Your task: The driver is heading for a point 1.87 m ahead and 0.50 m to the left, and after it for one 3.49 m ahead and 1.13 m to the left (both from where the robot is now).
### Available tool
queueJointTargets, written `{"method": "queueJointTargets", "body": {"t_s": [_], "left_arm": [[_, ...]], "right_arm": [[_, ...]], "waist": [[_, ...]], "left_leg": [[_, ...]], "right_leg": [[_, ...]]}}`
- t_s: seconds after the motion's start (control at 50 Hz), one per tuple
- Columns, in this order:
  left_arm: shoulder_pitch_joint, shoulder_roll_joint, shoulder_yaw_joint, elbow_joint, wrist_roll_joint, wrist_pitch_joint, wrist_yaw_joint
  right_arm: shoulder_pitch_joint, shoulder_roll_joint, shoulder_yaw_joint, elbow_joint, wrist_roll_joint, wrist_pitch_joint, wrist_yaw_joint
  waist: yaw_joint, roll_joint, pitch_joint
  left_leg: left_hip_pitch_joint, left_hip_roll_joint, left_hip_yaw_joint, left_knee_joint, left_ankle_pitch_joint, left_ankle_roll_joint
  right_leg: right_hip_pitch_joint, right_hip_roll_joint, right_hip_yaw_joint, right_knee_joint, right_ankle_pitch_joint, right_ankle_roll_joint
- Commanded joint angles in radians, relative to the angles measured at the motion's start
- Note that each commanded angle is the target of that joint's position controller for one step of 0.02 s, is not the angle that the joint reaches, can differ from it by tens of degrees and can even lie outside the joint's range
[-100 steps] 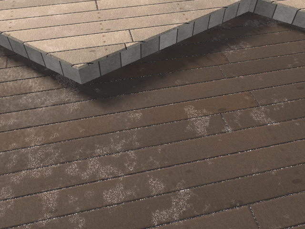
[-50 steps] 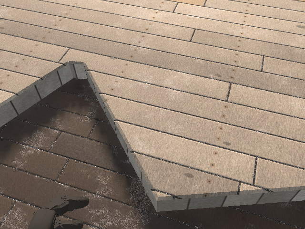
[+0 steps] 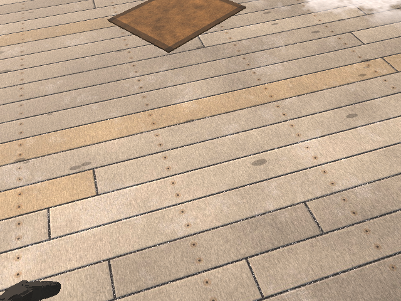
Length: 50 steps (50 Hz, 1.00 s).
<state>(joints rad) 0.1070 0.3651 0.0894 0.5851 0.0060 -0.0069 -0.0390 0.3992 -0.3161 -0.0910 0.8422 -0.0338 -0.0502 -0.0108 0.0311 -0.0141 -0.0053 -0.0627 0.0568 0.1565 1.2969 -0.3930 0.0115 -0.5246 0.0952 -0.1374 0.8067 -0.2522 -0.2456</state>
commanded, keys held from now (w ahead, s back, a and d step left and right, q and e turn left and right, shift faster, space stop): w+e+shift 0.04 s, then w+q+shift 0.96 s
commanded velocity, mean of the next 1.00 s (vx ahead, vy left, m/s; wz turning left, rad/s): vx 1.00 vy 0.00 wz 0.46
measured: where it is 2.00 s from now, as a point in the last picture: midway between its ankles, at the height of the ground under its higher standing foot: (92, 70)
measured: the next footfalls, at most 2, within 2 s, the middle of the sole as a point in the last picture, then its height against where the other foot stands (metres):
left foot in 0.40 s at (186, 275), level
right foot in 0.86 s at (210, 169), level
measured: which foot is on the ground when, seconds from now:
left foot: up 0.00-0.38, down 0.40-0.86, up 0.88-1.00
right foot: down 0.00-0.40, up 0.42-0.84, down 0.86-1.00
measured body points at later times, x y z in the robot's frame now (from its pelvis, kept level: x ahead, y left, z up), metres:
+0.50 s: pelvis +0.48 +0.08 +0.02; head +0.51 +0.08 +0.47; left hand +0.58 +0.36 -0.09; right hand +0.57 -0.21 -0.10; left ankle +0.56 +0.12 -0.69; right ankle +0.28 -0.04 -0.55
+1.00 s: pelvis +0.95 +0.14 +0.04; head +0.98 +0.15 +0.48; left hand +0.96 +0.45 -0.06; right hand +1.17 -0.10 -0.07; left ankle +0.79 +0.16 -0.58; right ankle +1.03 +0.03 -0.69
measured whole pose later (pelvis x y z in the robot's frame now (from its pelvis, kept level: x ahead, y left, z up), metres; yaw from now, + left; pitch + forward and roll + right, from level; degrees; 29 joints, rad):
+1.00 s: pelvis +0.95 +0.14 +0.04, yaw +29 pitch +3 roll -2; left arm 0.18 0.29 0.03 0.69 0.05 -0.08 0.02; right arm 0.30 -0.37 -0.08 0.77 -0.02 -0.02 0.03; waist -0.03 0.05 0.01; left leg -0.43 -0.04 -0.04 1.29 -0.31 0.10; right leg -0.32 -0.01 -0.08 0.52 -0.23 0.01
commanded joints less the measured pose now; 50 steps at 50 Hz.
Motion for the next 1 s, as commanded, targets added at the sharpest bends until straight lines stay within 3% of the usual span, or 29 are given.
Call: {"method": "queueJointTargets", "body": {"t_s": [0.02, 0.04, 0.06, 0.1, 0.16, 0.18, 0.2, 0.26, 0.34, 0.38, 0.4, 0.42, 0.44, 0.48, 0.5, 0.56, 0.6, 0.66, 0.76, 0.78, 0.82, 0.84, 0.86, 0.88, 0.9, 0.92, 0.94, 0.96, 1.0], "left_arm": [[0.226, 0.146, 0.036, 0.017, 0.024, 0.018, 0.028], [0.218, 0.127, 0.037, 0.019, 0.023, 0.003, 0.039], [0.187, 0.123, 0.031, 0.030, 0.019, -0.016, 0.049], [0.209, 0.096, 0.006, 0.071, 0.021, -0.066, 0.063], [0.281, 0.075, -0.005, 0.133, 0.023, -0.106, 0.050], [0.272, 0.073, -0.005, 0.141, 0.017, -0.111, 0.041], [0.295, 0.064, -0.009, 0.145, 0.012, -0.120, 0.033], [0.366, 0.063, -0.014, 0.205, -0.004, -0.132, 0.024], [0.333, 0.127, 0.000, 0.222, 0.032, -0.117, 0.055], [0.230, 0.136, 0.008, 0.192, 0.060, -0.083, 0.073], [0.151, 0.124, 0.006, 0.170, 0.055, -0.081, 0.072], [0.238, -0.073, -0.044, 0.096, 0.027, -0.102, 0.040], [0.265, -0.023, -0.056, 0.067, 0.018, -0.119, 0.043], [0.142, 0.016, -0.067, 0.053, 0.032, -0.130, 0.043], [0.069, 0.006, -0.072, 0.032, 0.053, -0.122, 0.042], [0.079, -0.019, -0.091, 0.005, 0.076, -0.066, 0.031], [-0.027, -0.021, -0.104, -0.047, 0.069, -0.057, 0.026], [-0.193, -0.041, -0.121, -0.095, 0.050, -0.065, 0.011], [-0.312, -0.040, -0.124, -0.128, 0.035, -0.079, 0.017], [-0.280, -0.036, -0.123, -0.127, 0.033, -0.084, 0.021], [-0.087, 0.042, -0.086, -0.074, 0.025, -0.089, 0.043], [0.126, 0.087, -0.061, -0.024, 0.019, -0.094, 0.060], [0.359, 0.163, -0.025, 0.013, 0.042, -0.095, 0.085], [0.325, 0.215, -0.012, 0.013, 0.074, -0.094, 0.081], [0.244, 0.163, -0.001, 0.005, 0.058, -0.079, 0.073], [0.179, 0.050, -0.025, 0.003, 0.050, -0.076, 0.069], [0.170, 0.006, -0.035, 0.031, 0.050, -0.077, 0.064], [0.201, 0.002, -0.037, 0.067, 0.052, -0.079, 0.067], [0.228, -0.018, -0.038, 0.124, 0.035, -0.099, 0.058]], "right_arm": [[-0.050, -0.012, 0.048, -0.291, -0.036, -0.049, 0.018], [-0.153, -0.077, 0.042, -0.300, -0.039, -0.057, 0.015], [-0.188, -0.100, 0.039, -0.286, -0.047, -0.050, 0.008], [-0.185, -0.103, 0.048, -0.276, -0.043, -0.017, 0.009], [-0.311, -0.040, 0.074, -0.316, -0.005, 0.001, 0.025], [-0.342, -0.018, 0.082, -0.309, 0.003, 0.003, 0.033], [-0.382, 0.006, 0.091, -0.323, 0.015, 0.000, 0.043], [-0.457, 0.017, 0.088, -0.301, 0.034, -0.002, 0.060], [-0.298, -0.054, 0.048, -0.239, 0.030, -0.008, 0.053], [0.088, -0.122, 0.004, -0.123, 0.027, 0.009, 0.039], [0.271, -0.180, -0.028, -0.076, 0.022, 0.024, 0.025], [0.171, -0.255, -0.040, -0.075, -0.009, 0.027, 0.024], [0.088, -0.241, -0.049, -0.120, 0.004, 0.027, 0.032], [0.043, -0.134, -0.029, -0.095, 0.017, 0.019, 0.030], [0.045, -0.107, -0.018, -0.081, 0.020, 0.012, 0.027], [0.041, -0.107, -0.006, -0.068, 0.030, -0.011, 0.023], [0.054, -0.132, -0.011, -0.074, 0.031, -0.021, 0.025], [0.081, -0.118, -0.014, -0.071, 0.041, -0.021, 0.025], [0.177, -0.139, -0.027, -0.030, 0.045, -0.013, 0.015], [0.131, -0.149, -0.030, -0.041, 0.043, -0.012, 0.008], [0.082, -0.207, -0.042, -0.052, 0.039, -0.021, 0.008], [0.010, -0.231, -0.048, -0.071, 0.036, -0.031, 0.015], [-0.016, -0.141, -0.025, -0.099, 0.031, -0.047, 0.018], [0.107, 0.003, 0.018, -0.147, 0.086, -0.042, 0.016], [0.077, -0.084, 0.019, -0.135, 0.056, -0.018, 0.006], [-0.037, -0.118, 0.009, -0.128, 0.029, -0.006, 0.010], [-0.089, -0.109, 0.009, -0.134, 0.014, 0.002, 0.022], [-0.160, -0.088, 0.010, -0.149, -0.002, 0.012, 0.038], [-0.163, -0.037, 0.026, -0.185, -0.004, 0.040, 0.062]], "waist": [[-0.019, -0.174, -0.132], [-0.014, -0.042, -0.008], [-0.045, 0.051, 0.023], [-0.082, 0.115, 0.075], [-0.035, 0.116, 0.142], [-0.016, 0.121, 0.132], [0.014, 0.070, 0.140], [0.066, 0.102, 0.139], [-0.043, -0.069, -0.025], [-0.249, -0.100, -0.188], [-0.360, -0.044, -0.220], [-0.138, 0.347, -0.207], [-0.138, 0.251, -0.357], [-0.095, -0.035, -0.130], [-0.079, -0.093, -0.062], [-0.004, -0.032, 0.031], [-0.019, -0.013, 0.084], [-0.085, 0.036, 0.122], [-0.169, 0.070, 0.057], [-0.136, 0.080, 0.036], [-0.037, 0.078, -0.109], [0.086, 0.080, -0.201], [0.168, -0.012, -0.346], [0.055, -0.341, -0.498], [0.048, -0.250, -0.436], [0.060, -0.115, -0.260], [0.048, -0.022, -0.142], [0.048, 0.020, -0.074], [-0.003, -0.066, -0.014]], "left_leg": [[-0.867, -0.046, -0.234, 0.401, -0.093, -0.006], [-0.872, -0.020, -0.243, 0.320, -0.020, -0.023], [-0.810, 0.019, -0.237, 0.244, 0.039, -0.031], [-0.678, 0.082, -0.238, 0.085, 0.063, -0.058], [-0.686, 0.146, -0.206, -0.205, 0.180, -0.053], [-0.656, 0.134, -0.175, -0.324, 0.282, -0.027], [-0.592, 0.138, -0.151, -0.451, 0.391, 0.003], [-0.504, 0.048, -0.044, -0.653, 0.564, 0.073], [-0.360, -0.107, -0.001, -0.696, 0.438, 0.126], [-0.006, -0.163, -0.011, -0.686, 0.331, 0.159], [0.206, -0.106, -0.117, -0.690, 0.195, 0.210], [0.473, 0.137, -0.664, -0.749, 0.184, 0.361], [0.540, 0.215, -1.005, -0.962, 0.053, 0.439], [0.242, 0.164, -0.839, -1.033, 0.023, 0.350], [0.101, 0.102, -0.741, -1.040, 0.095, 0.306], [-0.144, 0.025, -0.632, -1.094, 0.150, 0.308], [-0.253, 0.006, -0.605, -1.151, 0.209, 0.317], [-0.291, -0.061, -0.534, -1.157, 0.423, 0.244], [-0.030, -0.036, -0.568, -1.042, 0.784, 0.185], [-0.028, -0.038, -0.567, -0.999, 0.828, 0.171], [-0.035, -0.046, -0.563, -0.772, 1.030, 0.129], [-0.128, -0.074, -0.551, -0.556, 0.955, 0.116], [-0.259, -0.109, -0.480, -0.257, 0.638, 0.122], [-0.569, -0.223, -0.355, 0.058, -0.136, 0.088], [-0.684, -0.118, -0.304, 0.144, -0.033, 0.102], [-0.709, -0.074, -0.273, 0.103, 0.069, 0.097], [-0.701, -0.046, -0.256, 0.066, 0.099, 0.091], [-0.693, -0.019, -0.249, 0.037, 0.100, 0.090], [-0.688, 0.026, -0.249, 0.019, 0.087, 0.080]], "right_leg": [[0.737, -0.288, 0.867, -0.468, -0.145, -0.203], [0.613, -0.290, 0.925, -0.574, -0.180, -0.187], [0.483, -0.296, 0.874, -0.588, -0.203, -0.150], [0.240, -0.271, 0.744, -0.583, -0.067, -0.129], [0.192, -0.230, 0.552, -0.642, 0.127, -0.083], [0.225, -0.164, 0.419, -0.683, 0.145, -0.038], [0.223, -0.167, 0.366, -0.695, 0.270, -0.004], [0.404, -0.157, 0.215, -0.799, 0.491, 0.067], [0.700, -0.232, 0.086, -0.544, 1.213, 0.139], [0.622, -0.237, 0.040, -0.065, 1.340, 0.161], [0.404, -0.145, 0.022, 0.376, 1.047, 0.173], [-0.139, 0.043, 0.080, 0.784, -0.159, 0.245], [-0.267, 0.025, 0.234, 0.864, -0.158, 0.226], [-0.234, -0.097, 0.250, 0.663, -0.023, 0.206], [-0.186, -0.124, 0.235, 0.578, -0.030, 0.210], [-0.137, -0.170, 0.220, 0.435, -0.089, 0.253], [-0.135, -0.187, 0.180, 0.264, -0.050, 0.282], [-0.066, -0.163, 0.133, 0.000, 0.240, 0.297], [-0.037, -0.084, 0.121, -0.216, 0.348, 0.272], [0.054, -0.074, 0.139, -0.285, 0.329, 0.258], [0.362, -0.033, 0.148, -0.301, 0.212, 0.233], [0.598, -0.090, 0.192, -0.294, 0.153, 0.214], [0.847, -0.287, 0.361, -0.264, -0.177, 0.181], [1.076, -0.606, 0.929, -0.426, -0.385, 0.057], [0.976, -0.571, 1.021, -0.483, -0.548, 0.039], [0.819, -0.499, 0.825, -0.498, -0.486, 0.069], [0.686, -0.461, 0.676, -0.510, -0.294, 0.083], [0.604, -0.409, 0.548, -0.536, -0.153, 0.112], [0.490, -0.400, 0.433, -0.579, -0.059, 0.116]]}}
